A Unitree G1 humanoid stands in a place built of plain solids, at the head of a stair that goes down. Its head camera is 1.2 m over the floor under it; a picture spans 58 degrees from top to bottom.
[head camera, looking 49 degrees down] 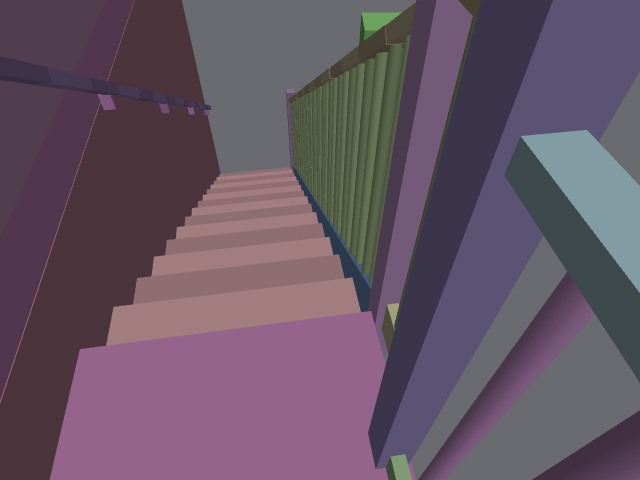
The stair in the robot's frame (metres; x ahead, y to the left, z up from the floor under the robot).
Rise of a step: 0.17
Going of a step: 0.26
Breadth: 0.90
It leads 9 degrees to the left of straight ahead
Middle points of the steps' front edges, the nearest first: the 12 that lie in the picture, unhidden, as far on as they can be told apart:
0.67 0.28 0.00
0.93 0.32 -0.17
1.18 0.36 -0.33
1.44 0.39 -0.50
1.69 0.43 -0.67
1.94 0.47 -0.83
2.20 0.51 -1.00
2.45 0.55 -1.17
2.70 0.58 -1.33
2.96 0.62 -1.50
3.21 0.66 -1.67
3.47 0.70 -1.83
